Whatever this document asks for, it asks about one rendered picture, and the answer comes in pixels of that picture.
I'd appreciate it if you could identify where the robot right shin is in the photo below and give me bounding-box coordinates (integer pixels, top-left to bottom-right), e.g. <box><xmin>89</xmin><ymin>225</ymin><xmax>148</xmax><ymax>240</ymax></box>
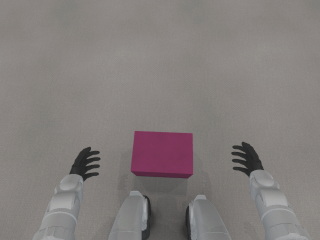
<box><xmin>190</xmin><ymin>195</ymin><xmax>206</xmax><ymax>240</ymax></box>

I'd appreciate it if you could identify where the left robot forearm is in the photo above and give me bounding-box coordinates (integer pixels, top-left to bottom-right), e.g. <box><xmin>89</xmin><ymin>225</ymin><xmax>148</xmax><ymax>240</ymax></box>
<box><xmin>32</xmin><ymin>174</ymin><xmax>84</xmax><ymax>240</ymax></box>

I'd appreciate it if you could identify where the left robot foot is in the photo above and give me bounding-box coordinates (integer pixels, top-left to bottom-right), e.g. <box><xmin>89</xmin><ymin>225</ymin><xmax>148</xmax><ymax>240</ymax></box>
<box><xmin>141</xmin><ymin>195</ymin><xmax>151</xmax><ymax>240</ymax></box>

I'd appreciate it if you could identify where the robot left hand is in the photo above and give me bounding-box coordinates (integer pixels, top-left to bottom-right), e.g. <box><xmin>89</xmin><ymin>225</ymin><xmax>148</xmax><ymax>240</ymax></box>
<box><xmin>69</xmin><ymin>147</ymin><xmax>101</xmax><ymax>181</ymax></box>

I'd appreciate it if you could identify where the carton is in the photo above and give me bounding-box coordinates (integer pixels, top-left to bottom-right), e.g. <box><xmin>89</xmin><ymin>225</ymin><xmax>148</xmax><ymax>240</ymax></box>
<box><xmin>130</xmin><ymin>131</ymin><xmax>194</xmax><ymax>179</ymax></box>

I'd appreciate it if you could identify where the robot right hand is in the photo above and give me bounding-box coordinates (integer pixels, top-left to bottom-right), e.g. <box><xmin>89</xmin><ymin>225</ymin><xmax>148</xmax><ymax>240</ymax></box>
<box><xmin>231</xmin><ymin>142</ymin><xmax>264</xmax><ymax>177</ymax></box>

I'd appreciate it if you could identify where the right robot forearm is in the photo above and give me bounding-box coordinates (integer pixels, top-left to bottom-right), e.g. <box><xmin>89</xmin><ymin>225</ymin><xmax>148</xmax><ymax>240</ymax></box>
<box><xmin>249</xmin><ymin>169</ymin><xmax>312</xmax><ymax>240</ymax></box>

